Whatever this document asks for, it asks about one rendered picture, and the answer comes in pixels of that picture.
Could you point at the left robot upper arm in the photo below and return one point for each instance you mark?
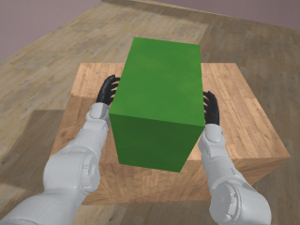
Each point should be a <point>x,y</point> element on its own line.
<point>68,179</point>

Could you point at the right robot forearm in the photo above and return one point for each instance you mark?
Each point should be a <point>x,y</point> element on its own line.
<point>216,161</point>

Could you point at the right robot hand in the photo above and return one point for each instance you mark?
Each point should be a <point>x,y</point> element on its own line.
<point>211,116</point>

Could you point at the left robot forearm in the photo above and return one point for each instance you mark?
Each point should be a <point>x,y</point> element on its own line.
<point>92,135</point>

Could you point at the right robot upper arm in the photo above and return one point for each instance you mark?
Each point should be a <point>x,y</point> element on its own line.
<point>235,205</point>

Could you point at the pedestal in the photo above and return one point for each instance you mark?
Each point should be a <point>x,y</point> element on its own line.
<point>251,141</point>

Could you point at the left robot hand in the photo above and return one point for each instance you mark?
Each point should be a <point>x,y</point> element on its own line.
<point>105,92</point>

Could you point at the carton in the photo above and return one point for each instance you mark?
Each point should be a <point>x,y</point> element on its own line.
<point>157,113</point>

